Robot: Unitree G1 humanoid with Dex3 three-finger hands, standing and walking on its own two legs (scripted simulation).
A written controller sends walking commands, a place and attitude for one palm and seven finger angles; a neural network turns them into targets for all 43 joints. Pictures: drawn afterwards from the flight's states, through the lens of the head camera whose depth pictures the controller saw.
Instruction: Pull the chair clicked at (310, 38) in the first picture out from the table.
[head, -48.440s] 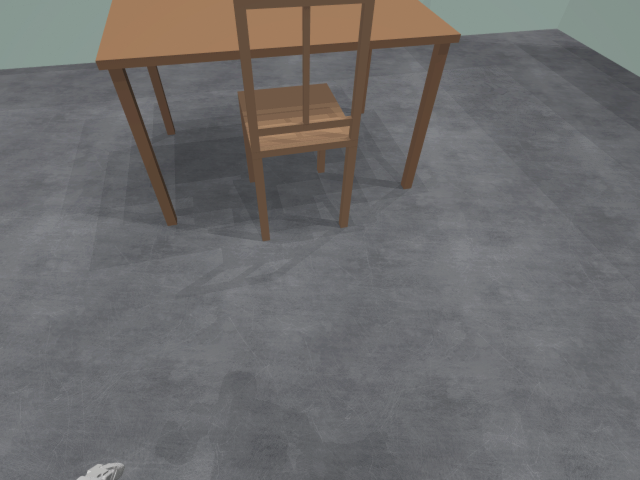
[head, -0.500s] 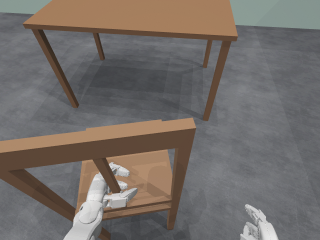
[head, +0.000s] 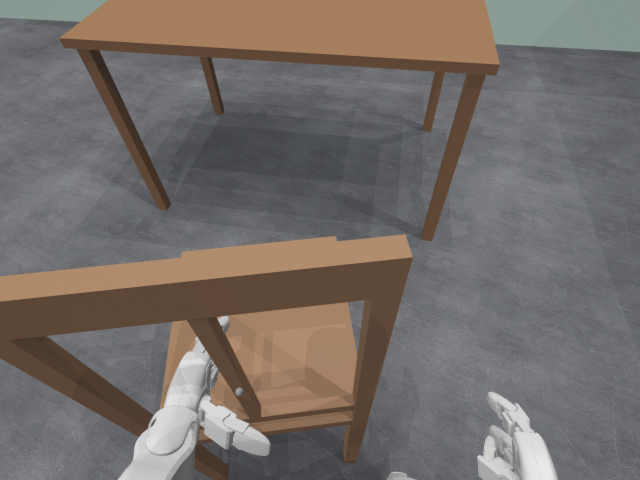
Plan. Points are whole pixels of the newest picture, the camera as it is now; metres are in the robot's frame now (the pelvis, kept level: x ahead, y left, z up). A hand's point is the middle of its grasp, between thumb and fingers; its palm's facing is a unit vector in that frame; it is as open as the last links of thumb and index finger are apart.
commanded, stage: draw the fingers out of the gap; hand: left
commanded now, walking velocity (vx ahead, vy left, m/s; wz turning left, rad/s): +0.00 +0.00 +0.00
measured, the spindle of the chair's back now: (234, 374) +0.26 +0.12 -0.02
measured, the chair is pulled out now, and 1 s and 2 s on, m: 0.69 0.69 0.69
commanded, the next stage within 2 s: draw the hand back to the body in 0.86 s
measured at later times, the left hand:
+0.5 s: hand (228, 438) +0.19 +0.12 -0.03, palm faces -0.07 -0.99 -0.13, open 17.5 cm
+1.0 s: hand out of the picture +0.12 +0.12 -0.02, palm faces -0.04 -0.99 -0.12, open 17.5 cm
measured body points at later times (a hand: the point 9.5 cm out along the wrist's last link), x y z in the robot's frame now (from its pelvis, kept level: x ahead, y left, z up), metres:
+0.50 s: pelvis +0.00 +0.01 -0.01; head +0.04 +0.00 +0.44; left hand +0.19 +0.17 -0.02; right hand +0.17 -0.23 -0.08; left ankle -0.04 +0.13 -0.70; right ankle +0.03 -0.12 -0.70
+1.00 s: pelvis +0.00 +0.01 -0.03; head +0.03 +0.01 +0.42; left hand +0.12 +0.17 -0.01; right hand +0.19 -0.22 -0.08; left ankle -0.04 +0.13 -0.70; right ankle +0.03 -0.12 -0.70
